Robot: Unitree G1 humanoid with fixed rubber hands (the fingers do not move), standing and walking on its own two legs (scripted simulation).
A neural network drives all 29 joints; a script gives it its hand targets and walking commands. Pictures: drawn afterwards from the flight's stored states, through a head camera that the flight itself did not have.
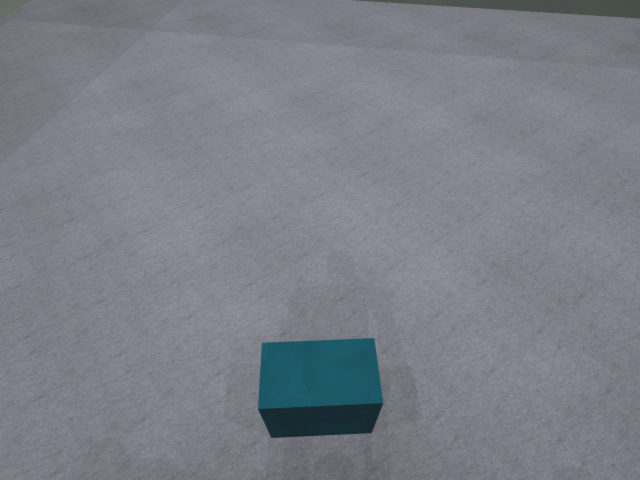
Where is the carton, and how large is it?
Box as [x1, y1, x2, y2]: [258, 338, 382, 437]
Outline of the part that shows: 374,339 362,338 262,343 258,409 271,437 371,432 382,404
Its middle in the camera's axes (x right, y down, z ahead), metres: +0.00 +0.42 +1.07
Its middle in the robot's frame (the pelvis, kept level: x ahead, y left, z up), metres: +0.42 +0.03 -0.62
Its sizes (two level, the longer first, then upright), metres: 0.296 0.165 0.292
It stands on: the floor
